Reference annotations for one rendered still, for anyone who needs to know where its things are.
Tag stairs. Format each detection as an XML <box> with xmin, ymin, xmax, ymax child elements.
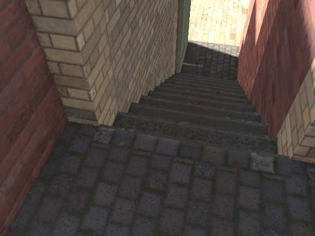
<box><xmin>112</xmin><ymin>73</ymin><xmax>278</xmax><ymax>154</ymax></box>

